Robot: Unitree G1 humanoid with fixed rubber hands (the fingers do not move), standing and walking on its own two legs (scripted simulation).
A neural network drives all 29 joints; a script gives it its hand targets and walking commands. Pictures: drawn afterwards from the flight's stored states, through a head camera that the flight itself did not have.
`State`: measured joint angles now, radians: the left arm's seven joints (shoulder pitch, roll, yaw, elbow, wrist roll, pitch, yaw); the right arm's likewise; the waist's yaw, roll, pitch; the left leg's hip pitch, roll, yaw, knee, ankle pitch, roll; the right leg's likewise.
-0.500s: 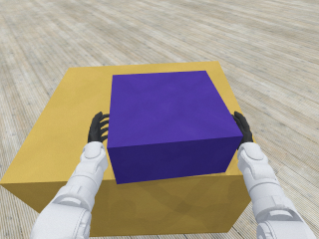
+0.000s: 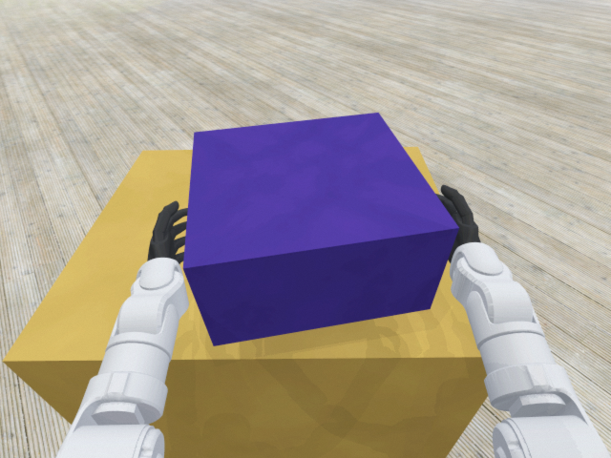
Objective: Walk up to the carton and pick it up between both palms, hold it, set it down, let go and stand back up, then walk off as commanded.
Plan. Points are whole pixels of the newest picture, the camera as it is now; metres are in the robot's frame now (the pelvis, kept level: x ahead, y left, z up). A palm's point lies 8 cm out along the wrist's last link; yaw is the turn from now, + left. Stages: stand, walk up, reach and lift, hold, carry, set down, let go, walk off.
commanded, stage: reach and lift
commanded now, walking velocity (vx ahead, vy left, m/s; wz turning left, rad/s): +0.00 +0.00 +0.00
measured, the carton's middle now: (305, 215) +0.45 -0.01 +0.13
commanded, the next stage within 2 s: hold in 1.20 s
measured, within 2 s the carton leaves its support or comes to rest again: neither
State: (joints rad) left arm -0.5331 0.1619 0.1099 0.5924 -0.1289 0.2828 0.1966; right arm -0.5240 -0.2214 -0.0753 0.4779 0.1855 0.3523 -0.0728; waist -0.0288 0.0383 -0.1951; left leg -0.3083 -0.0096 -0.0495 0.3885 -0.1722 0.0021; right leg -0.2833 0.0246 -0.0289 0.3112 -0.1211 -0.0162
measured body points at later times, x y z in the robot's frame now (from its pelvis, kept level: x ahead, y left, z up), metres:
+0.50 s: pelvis -0.01 +0.01 +0.00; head -0.07 +0.01 +0.45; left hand +0.36 +0.19 +0.14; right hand +0.34 -0.20 +0.15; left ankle +0.01 +0.11 -0.75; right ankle +0.02 -0.11 -0.75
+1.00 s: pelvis -0.02 +0.01 +0.00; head -0.07 +0.01 +0.45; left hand +0.36 +0.20 +0.15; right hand +0.36 -0.19 +0.17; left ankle +0.01 +0.11 -0.75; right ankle +0.02 -0.11 -0.75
